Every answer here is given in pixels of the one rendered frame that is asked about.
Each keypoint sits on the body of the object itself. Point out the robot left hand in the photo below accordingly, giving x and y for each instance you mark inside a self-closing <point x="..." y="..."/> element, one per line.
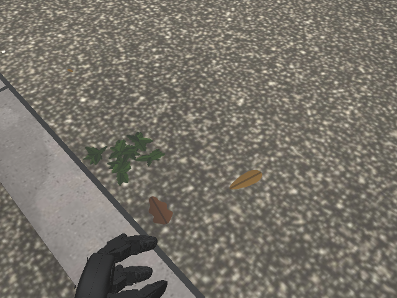
<point x="101" y="279"/>

